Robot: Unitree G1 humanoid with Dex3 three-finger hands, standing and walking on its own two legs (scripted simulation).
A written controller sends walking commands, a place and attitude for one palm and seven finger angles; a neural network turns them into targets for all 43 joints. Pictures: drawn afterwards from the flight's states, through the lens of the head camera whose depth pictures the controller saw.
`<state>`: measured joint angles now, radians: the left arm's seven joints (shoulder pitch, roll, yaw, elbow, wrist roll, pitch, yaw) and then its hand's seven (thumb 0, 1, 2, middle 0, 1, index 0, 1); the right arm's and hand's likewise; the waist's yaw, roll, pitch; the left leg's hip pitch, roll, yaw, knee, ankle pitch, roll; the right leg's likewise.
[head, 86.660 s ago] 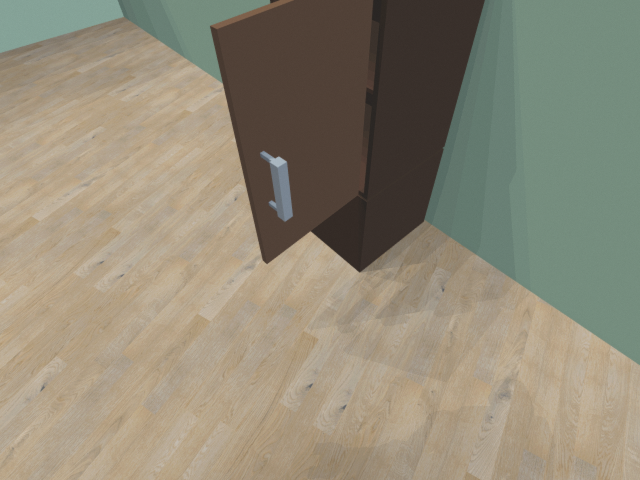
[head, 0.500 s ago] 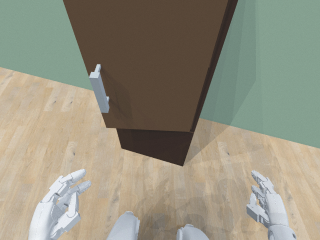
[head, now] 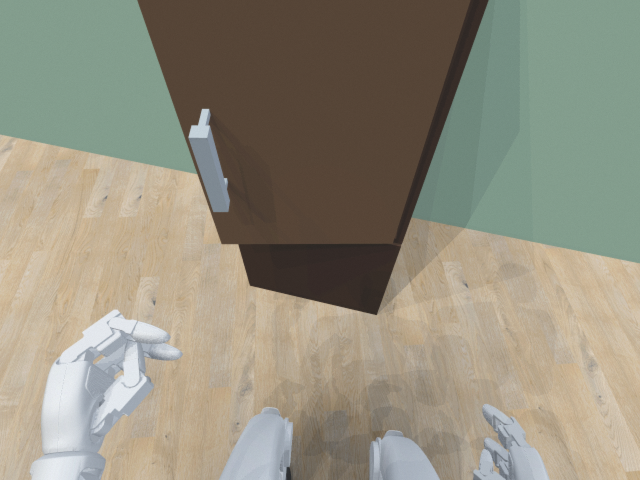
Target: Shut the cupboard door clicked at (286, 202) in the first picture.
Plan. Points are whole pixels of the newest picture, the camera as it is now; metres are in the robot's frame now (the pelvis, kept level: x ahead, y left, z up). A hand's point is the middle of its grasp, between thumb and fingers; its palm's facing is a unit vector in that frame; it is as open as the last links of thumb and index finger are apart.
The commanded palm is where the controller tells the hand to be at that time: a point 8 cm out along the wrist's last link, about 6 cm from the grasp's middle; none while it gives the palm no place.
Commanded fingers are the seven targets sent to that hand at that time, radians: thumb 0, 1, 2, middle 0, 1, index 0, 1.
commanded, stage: raise the hand and make a fist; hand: left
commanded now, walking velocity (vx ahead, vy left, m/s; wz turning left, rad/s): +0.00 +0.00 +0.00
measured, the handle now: (213, 162) +0.54 +0.21 +0.04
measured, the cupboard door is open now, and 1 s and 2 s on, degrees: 15 15 15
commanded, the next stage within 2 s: bring the fist close to the handle in 1.00 s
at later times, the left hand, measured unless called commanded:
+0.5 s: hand (164, 380) +0.22 +0.19 +0.03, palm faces +0.04 -1.00 -0.03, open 3.1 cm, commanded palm +0.20 +0.25 +0.05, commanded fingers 0.00 0.90 0.90 -1.30 -1.50 -1.30 -1.50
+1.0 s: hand (176, 352) +0.24 +0.18 +0.05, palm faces +0.11 -0.99 -0.05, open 3.1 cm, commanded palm +0.21 +0.23 +0.05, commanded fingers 0.00 0.90 0.90 -1.30 -1.50 -1.30 -1.50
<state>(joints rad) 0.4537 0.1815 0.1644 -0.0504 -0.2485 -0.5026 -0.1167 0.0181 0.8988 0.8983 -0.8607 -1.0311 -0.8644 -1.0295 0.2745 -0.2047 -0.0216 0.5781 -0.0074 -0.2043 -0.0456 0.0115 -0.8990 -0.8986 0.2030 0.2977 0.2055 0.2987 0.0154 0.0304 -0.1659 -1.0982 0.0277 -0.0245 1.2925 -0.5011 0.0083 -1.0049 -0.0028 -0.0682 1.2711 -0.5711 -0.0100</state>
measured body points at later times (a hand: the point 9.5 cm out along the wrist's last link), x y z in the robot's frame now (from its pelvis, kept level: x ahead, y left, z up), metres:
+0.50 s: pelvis +0.00 +0.01 +0.00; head +0.08 +0.03 +0.44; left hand +0.21 +0.25 +0.03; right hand +0.22 -0.20 -0.07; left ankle +0.06 +0.11 -0.62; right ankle +0.03 -0.12 -0.62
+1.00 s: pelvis +0.02 -0.02 -0.01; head +0.09 -0.01 +0.44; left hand +0.23 +0.23 +0.06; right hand +0.20 -0.25 -0.09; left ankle +0.06 +0.11 -0.62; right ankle +0.03 -0.12 -0.62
